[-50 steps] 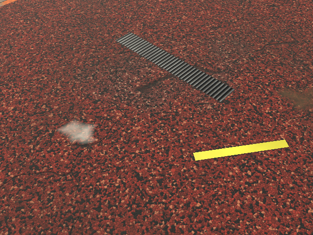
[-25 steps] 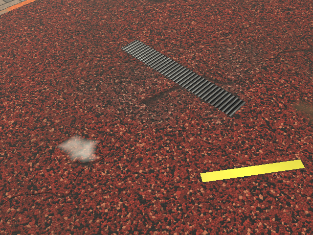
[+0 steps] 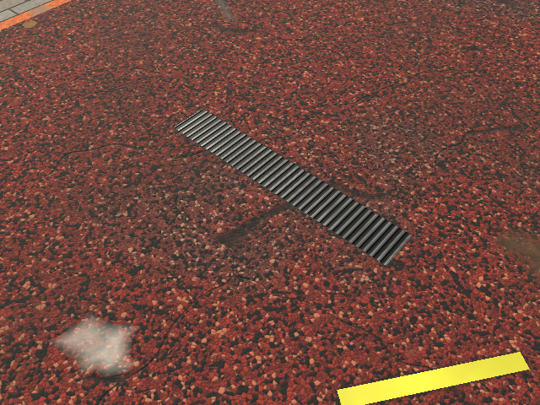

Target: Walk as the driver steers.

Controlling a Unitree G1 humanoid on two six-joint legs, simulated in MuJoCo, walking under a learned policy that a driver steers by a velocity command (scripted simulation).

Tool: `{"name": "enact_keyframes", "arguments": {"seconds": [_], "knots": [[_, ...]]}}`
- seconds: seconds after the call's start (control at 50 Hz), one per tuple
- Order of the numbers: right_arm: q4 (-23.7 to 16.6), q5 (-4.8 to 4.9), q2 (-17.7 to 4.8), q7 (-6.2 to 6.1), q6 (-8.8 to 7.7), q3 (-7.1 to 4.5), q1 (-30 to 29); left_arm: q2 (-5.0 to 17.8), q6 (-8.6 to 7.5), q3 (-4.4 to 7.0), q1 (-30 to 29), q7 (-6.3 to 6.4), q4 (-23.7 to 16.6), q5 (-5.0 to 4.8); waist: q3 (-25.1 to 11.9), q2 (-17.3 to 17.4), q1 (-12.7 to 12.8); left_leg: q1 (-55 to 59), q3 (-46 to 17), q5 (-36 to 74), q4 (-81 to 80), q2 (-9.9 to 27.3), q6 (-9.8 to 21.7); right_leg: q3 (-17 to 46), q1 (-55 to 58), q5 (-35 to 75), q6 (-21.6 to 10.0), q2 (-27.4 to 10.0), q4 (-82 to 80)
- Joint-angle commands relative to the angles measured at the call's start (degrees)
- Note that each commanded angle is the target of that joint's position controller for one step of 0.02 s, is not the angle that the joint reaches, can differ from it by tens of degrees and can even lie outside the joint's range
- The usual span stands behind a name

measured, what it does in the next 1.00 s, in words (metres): walks ahead: right foot, then left foot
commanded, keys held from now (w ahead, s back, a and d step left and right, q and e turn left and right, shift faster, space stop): w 1.00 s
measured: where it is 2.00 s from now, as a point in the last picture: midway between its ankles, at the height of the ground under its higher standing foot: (278, 228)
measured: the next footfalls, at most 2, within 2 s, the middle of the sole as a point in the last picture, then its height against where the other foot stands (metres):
right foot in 0.32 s outside the picture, level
left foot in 0.88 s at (250, 353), level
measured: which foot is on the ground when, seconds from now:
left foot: down 0.00-0.32, up 0.34-0.86, down 0.88-1.00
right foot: up 0.00-0.30, down 0.32-0.88, up 0.90-1.00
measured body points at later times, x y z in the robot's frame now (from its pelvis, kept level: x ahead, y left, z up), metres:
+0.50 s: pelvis +0.28 -0.06 +0.00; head +0.30 -0.07 +0.45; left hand +0.32 +0.19 -0.14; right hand +0.32 -0.31 -0.15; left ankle +0.24 +0.07 -0.66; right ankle +0.31 -0.12 -0.74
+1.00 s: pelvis +0.55 -0.01 -0.01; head +0.57 +0.00 +0.44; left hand +0.53 +0.23 -0.16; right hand +0.65 -0.26 -0.14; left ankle +0.60 +0.05 -0.74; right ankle +0.43 -0.13 -0.65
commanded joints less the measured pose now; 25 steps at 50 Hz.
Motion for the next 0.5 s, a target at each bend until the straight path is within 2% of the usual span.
{"name": "enact_keyframes", "arguments": {"seconds": [0.02, 0.12, 0.18, 0.22, 0.26, 0.28, 0.3, 0.32, 0.34, 0.36, 0.38, 0.4, 0.42, 0.44, 0.46, 0.5], "knots": [[-1.7, 0.30, -5.6, -0.20, -0.94, -0.68, 2.3, 2.5, 0.09, 0.40, -3.2, -0.28, -3.2, -0.20, 3.9, 3.1, 0.6, -1.7, -12.8, 7.4, -11.3, 16.3, 5.3, -1.0, -4.8, 6.7, 1.4, -1.3, -6.5], [0.3, 0.06, -5.4, -0.81, -0.90, -0.20, 7.6, 1.5, -0.10, -0.17, -12.4, -0.47, -5.5, -0.72, 4.3, 4.5, -2.3, 4.6, -9.9, 15.6, -9.5, 15.8, 3.6, -3.4, -4.4, 12.0, 1.8, 1.0, -18.2], [1.6, -0.58, -5.7, -1.38, -0.63, -0.07, 10.0, 1.6, -0.40, -0.25, -16.6, -0.43, -6.9, -0.78, 4.8, 4.9, -3.4, 10.3, -9.7, 22.0, -6.7, 17.2, 4.3, -4.2, -4.6, 9.2, 0.9, 2.4, -22.4], [2.3, -0.94, -6.4, -1.78, -0.47, -0.21, 10.1, 2.0, -0.79, -0.12, -17.5, -0.37, -7.6, -0.86, 4.9, 5.3, -2.9, 13.4, -9.7, 27.1, -4.3, 18.6, 4.6, -4.5, -3.4, 5.5, -0.5, 3.3, -24.7], [2.5, -1.00, -7.2, -2.04, -0.40, -0.34, 8.0, 2.6, -1.32, 0.29, -13.5, 0.05, -6.7, -0.91, 3.1, 6.1, -0.2, 13.3, -8.2, 40.3, 1.3, 18.6, 3.4, -5.7, 4.8, 0.9, -2.5, 5.9, -27.8], [2.6, -0.94, -7.8, -2.04, -0.32, -0.48, 7.3, 3.6, -1.66, 0.87, -7.6, 0.53, -4.8, -0.86, 0.0, 6.5, 2.2, 12.7, -7.5, 47.6, 7.8, 18.1, 2.6, -6.3, 12.5, -0.3, -3.7, 7.9, -29.5], [2.6, -0.61, -8.1, -1.90, -0.20, -0.45, 6.2, 5.0, -2.22, 1.72, 2.3, 1.15, -1.4, -0.49, -5.1, 5.2, 6.5, 8.9, -5.5, 47.1, 18.3, 16.2, 1.5, -6.3, 25.0, 2.1, -5.4, 8.6, -32.7], [0.9, -0.01, -6.9, -1.72, -0.43, 0.06, 5.1, 9.0, -2.72, 3.00, 12.9, 1.90, 0.9, 0.98, -12.0, 2.2, 10.4, -3.1, -4.2, 30.5, 33.6, 14.1, 0.5, 4.3, 40.9, -2.6, -8.4, -1.4, -32.9], [-0.2, 2.33, -0.5, -1.10, -0.37, 1.26, 11.6, 14.6, -2.53, 4.44, 17.4, 1.87, 1.7, 1.83, -20.2, -11.1, 8.0, -24.8, -0.3, -11.9, 56.8, 3.6, -2.5, 33.0, 57.8, -5.6, -17.4, -19.3, -36.7], [0.6, 0.66, -7.0, -1.39, -0.30, -0.52, 8.5, 11.1, -1.72, 3.97, 14.3, 1.25, 1.7, -0.64, -17.9, -3.0, 7.6, -30.3, -7.5, -17.6, 62.1, 4.0, -1.5, 38.6, 53.4, -7.2, -16.9, -17.6, -42.0], [-1.5, 0.29, -7.0, -1.23, -0.48, -0.80, 3.0, 8.6, -1.78, 3.14, 7.7, 1.04, 1.0, -1.34, -8.4, -1.9, 4.9, -32.2, -8.0, -11.9, 60.5, 7.1, -1.3, 28.1, 44.5, -5.1, -14.8, -15.3, -43.5], [-2.2, 0.10, -6.1, -1.01, -0.69, -0.64, -0.1, 5.6, -2.27, 2.45, 4.4, 0.77, 0.8, -1.21, -4.4, 0.4, 3.7, -30.4, -7.7, -8.3, 57.4, 8.9, -1.4, 22.1, 37.3, 1.0, -13.2, -12.8, -45.6], [-2.2, -0.51, -5.3, -0.80, -0.14, -0.78, -1.0, 3.9, -2.70, 1.93, 3.7, 0.86, 1.4, -1.15, -2.0, 0.4, 1.9, -28.1, -7.5, -7.1, 54.4, 10.3, -1.7, 17.3, 32.4, 4.8, -11.2, -10.1, -46.8], [-2.1, -1.32, -4.1, -0.40, 0.75, -0.60, 0.0, 2.1, -2.98, 1.32, 3.9, 1.08, 2.5, -1.27, -1.2, -0.6, 0.2, -25.3, -7.3, -6.5, 52.1, 11.1, -2.3, 13.5, 28.8, 7.1, -9.6, -8.0, -48.0], [-1.7, -1.57, -2.9, 0.01, 1.45, -0.48, 0.6, 1.7, -3.38, 1.11, 5.3, 1.18, 3.4, -1.25, -1.3, -1.0, -0.4, -23.8, -6.8, -6.1, 50.8, 11.1, -2.8, 11.7, 27.4, 9.5, -9.2, -7.2, -48.6], [-2.2, -1.78, -2.2, 0.60, 2.28, -0.51, -0.7, 3.0, -4.10, 1.29, 8.3, 1.26, 5.0, -1.64, -0.5, -0.9, -1.1, -25.0, -5.5, -4.7, 48.7, 11.4, -3.6, 8.9, 26.5, 13.4, -9.4, -6.2, -49.8]]}}
Keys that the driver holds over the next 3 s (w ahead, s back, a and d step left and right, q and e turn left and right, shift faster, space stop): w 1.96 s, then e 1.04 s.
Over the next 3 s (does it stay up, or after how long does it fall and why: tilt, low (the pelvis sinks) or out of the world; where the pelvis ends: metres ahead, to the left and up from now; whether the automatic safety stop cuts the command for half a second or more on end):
stays up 1.20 -0.01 -0.01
